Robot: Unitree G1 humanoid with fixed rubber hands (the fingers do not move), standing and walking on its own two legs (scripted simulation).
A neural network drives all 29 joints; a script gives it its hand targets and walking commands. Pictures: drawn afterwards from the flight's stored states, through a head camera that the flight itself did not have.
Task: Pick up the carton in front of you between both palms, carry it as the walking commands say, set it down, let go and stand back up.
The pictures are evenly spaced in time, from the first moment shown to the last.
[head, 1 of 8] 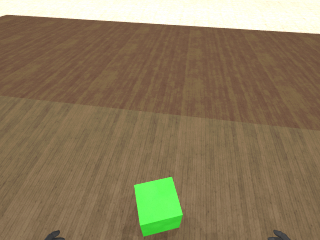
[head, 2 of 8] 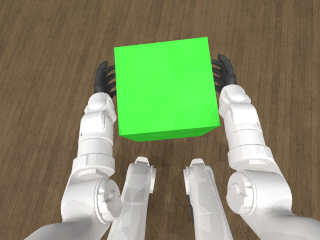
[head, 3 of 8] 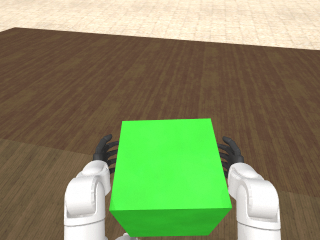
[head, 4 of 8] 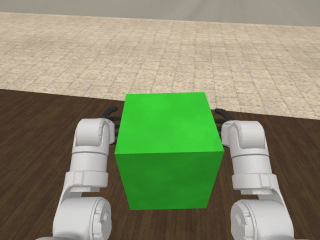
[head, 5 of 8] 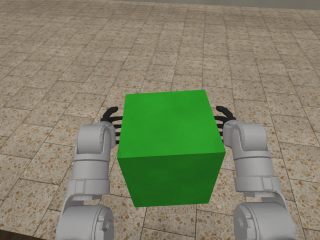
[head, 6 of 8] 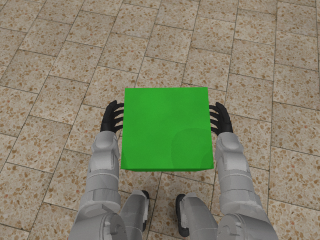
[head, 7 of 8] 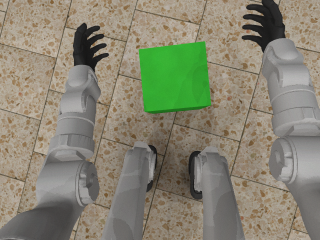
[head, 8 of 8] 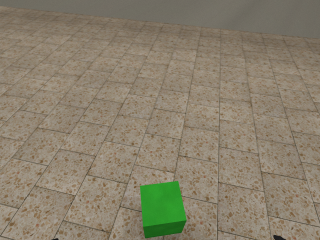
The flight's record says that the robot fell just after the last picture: no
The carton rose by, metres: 0.68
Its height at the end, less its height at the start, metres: -0.45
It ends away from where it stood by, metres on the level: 4.80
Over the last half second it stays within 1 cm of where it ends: yes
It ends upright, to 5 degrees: yes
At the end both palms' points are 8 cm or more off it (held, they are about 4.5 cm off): yes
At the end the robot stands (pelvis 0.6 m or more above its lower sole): yes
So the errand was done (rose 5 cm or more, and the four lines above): yes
